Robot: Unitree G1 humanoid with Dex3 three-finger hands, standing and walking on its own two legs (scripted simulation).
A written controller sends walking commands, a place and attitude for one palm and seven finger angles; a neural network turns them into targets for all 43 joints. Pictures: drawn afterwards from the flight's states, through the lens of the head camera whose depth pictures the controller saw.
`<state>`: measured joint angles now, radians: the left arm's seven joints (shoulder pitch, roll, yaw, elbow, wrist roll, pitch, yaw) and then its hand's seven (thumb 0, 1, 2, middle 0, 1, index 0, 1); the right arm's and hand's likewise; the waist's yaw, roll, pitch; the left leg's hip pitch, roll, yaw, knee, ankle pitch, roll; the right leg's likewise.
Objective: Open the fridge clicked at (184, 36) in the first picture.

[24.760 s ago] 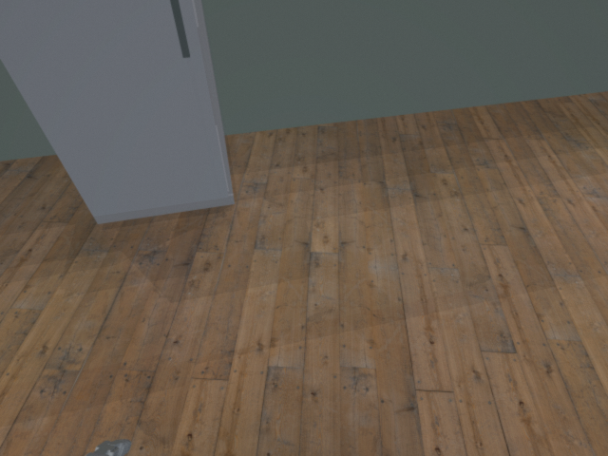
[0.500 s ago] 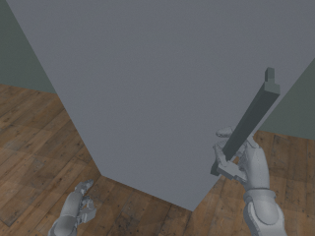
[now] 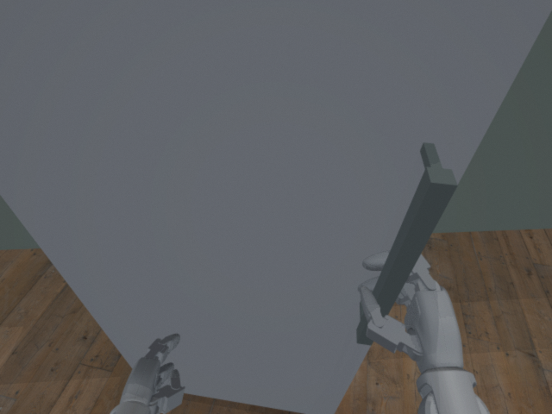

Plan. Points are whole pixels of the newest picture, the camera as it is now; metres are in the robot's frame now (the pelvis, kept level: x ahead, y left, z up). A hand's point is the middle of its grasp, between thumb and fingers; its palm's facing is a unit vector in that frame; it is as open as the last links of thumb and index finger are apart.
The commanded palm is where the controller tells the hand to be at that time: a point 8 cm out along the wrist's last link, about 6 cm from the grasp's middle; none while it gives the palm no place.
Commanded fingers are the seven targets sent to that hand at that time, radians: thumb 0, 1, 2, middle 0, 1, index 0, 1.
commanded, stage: walk backward, drawing the door open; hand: right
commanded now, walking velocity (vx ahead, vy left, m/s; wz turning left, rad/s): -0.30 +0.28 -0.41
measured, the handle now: (389, 264) +0.27 -0.10 +0.15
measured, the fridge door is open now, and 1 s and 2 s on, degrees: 12 49 82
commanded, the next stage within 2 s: stop walking and hold the door back in 1.44 s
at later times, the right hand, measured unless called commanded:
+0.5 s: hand out of the picture +0.11 -0.04 +0.12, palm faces +0.41 +0.88 -0.25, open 6.3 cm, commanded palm +0.05 -0.07 +0.11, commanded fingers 0.00 -0.90 -0.90 0.45 1.40 0.45 1.40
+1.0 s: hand out of the picture -0.06 +0.09 +0.11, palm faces +0.74 +0.58 -0.34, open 6.5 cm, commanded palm -0.12 +0.09 +0.11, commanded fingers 0.00 -0.90 -0.90 0.45 1.40 0.45 1.40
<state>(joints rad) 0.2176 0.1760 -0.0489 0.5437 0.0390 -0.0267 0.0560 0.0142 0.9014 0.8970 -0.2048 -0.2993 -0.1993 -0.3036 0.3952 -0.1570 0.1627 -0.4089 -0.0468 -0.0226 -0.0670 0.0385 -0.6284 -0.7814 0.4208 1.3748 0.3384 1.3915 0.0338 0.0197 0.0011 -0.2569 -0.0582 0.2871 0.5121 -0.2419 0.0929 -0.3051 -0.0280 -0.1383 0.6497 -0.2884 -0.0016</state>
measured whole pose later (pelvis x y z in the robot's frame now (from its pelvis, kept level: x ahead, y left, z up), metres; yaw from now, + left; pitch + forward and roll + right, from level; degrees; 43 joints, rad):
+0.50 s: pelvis -0.06 +0.17 +0.01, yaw -13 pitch +0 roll -2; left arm 0.19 0.21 0.00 0.63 0.03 -0.10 0.10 0.02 0.90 0.90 -0.20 -0.30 -0.20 -0.30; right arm 0.47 -0.17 -0.04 -0.37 0.00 -0.07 -0.12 0.01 -0.68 -0.79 0.41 1.31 0.27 1.40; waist 0.01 -0.01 -0.02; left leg -0.33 0.06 0.14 0.49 -0.16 0.06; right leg -0.41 0.03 -0.07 0.92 -0.48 0.03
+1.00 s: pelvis -0.12 +0.38 +0.01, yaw -34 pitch -2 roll -3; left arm 0.19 0.18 0.04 0.71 0.04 -0.16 0.08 0.02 0.90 0.90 -0.21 -0.30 -0.20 -0.30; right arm 0.47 -0.23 -0.18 -0.32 0.00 -0.12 -0.10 -0.04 -0.65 -0.79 0.41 1.29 0.24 1.37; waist -0.03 0.00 0.03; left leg -0.28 0.03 0.09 0.52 -0.23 0.07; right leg -0.57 0.03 0.04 1.19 -0.49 0.05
